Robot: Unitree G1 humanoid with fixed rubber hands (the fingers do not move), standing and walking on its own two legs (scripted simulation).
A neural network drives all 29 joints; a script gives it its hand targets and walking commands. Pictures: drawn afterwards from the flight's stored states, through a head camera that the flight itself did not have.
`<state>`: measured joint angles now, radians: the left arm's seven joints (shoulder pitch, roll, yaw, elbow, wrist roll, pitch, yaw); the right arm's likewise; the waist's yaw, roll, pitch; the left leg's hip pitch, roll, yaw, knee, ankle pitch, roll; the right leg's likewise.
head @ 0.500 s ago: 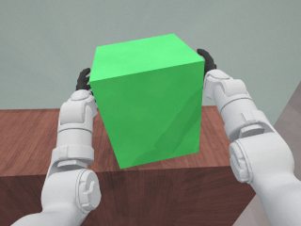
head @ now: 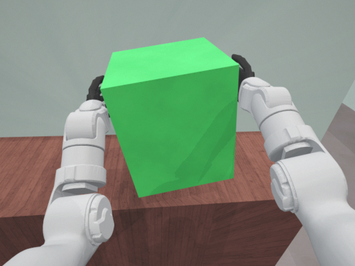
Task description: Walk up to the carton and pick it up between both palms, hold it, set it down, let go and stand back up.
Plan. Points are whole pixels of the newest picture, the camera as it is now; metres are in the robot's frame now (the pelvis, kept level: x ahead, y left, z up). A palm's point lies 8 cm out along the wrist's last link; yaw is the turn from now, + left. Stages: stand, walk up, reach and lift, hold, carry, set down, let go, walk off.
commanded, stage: hold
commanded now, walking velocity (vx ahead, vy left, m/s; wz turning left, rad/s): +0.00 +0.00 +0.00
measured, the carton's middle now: (172, 114) +0.43 +0.00 +0.21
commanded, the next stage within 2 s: none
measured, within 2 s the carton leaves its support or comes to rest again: neither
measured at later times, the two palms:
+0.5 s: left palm (93, 97) +0.39 +0.17 +0.27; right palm (248, 77) +0.39 -0.15 +0.33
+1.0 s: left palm (93, 97) +0.38 +0.17 +0.28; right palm (251, 76) +0.38 -0.15 +0.33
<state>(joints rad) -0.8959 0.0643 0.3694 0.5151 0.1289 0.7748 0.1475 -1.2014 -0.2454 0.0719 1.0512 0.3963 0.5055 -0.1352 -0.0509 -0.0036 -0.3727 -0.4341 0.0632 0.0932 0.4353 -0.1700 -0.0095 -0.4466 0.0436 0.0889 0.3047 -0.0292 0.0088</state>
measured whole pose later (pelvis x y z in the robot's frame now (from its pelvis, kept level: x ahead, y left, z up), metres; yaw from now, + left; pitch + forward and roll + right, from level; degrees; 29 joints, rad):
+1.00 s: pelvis +0.01 +0.00 +0.00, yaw +0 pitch +7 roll -1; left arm -0.90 0.10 0.35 0.44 0.13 0.89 0.12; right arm -1.20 -0.25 0.07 0.95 0.44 0.64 -0.19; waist -0.09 0.00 -0.38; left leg -0.37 0.06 0.09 0.44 -0.19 -0.01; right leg -0.38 0.04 0.09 0.30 -0.05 0.01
